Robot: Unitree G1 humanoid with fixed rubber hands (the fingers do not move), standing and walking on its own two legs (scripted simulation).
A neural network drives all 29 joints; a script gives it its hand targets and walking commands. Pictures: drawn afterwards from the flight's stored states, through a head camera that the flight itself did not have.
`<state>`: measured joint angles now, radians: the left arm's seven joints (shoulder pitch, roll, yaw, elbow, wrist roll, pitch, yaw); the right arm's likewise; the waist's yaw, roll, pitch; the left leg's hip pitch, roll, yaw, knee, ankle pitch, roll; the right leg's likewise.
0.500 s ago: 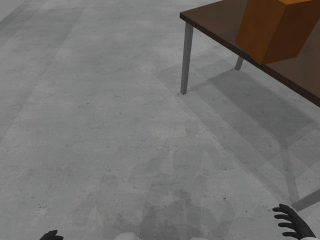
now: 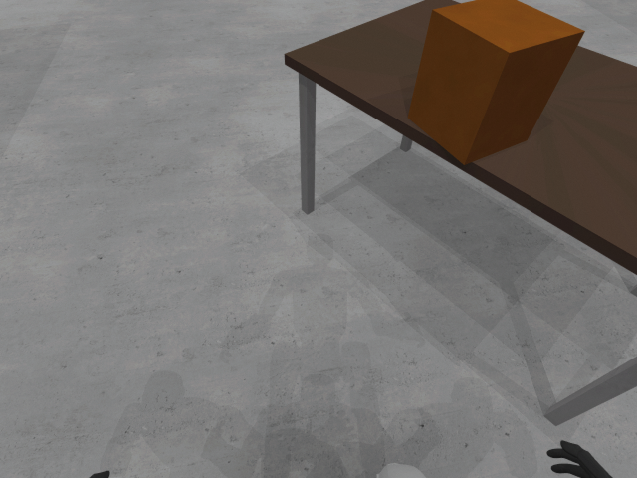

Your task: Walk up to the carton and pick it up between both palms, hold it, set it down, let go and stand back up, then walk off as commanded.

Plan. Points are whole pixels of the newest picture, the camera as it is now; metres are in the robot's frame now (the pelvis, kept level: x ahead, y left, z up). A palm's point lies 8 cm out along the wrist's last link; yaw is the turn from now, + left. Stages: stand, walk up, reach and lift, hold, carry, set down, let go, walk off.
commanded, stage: walk up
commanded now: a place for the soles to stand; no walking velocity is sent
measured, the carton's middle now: (483, 80) +0.89 -0.33 +0.04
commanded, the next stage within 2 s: none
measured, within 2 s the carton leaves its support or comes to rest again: neither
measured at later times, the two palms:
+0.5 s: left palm (116, 362) +0.28 +0.33 -0.11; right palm (552, 431) +0.20 -0.31 -0.09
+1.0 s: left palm (170, 282) +0.43 +0.29 -0.11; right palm (543, 365) +0.30 -0.34 -0.11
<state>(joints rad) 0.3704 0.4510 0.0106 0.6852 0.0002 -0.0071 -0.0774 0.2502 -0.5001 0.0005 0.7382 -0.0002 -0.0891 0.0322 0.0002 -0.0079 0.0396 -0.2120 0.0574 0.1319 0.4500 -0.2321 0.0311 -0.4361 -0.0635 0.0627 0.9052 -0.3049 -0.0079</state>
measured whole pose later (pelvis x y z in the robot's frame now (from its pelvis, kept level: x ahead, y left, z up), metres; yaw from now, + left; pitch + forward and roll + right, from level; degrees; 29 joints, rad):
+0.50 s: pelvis +0.16 +0.03 -0.02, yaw -12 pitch +0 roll -1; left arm 0.37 0.44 0.01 0.70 0.00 -0.03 -0.03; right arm 0.24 -0.49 0.00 0.74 0.00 -0.10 0.04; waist 0.00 0.02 0.06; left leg -0.39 0.07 0.13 0.70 -0.30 0.03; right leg -0.40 0.00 0.15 0.96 -0.41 -0.02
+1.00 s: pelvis +0.29 +0.00 -0.03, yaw -17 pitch -2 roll +0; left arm 0.38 0.44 0.01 0.74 0.00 -0.04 -0.03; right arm 0.23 -0.47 0.00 0.73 0.00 -0.04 0.04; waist 0.00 0.02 0.08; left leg -0.39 0.08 0.11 1.09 -0.52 0.04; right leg -0.40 0.03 0.03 0.76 -0.33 -0.05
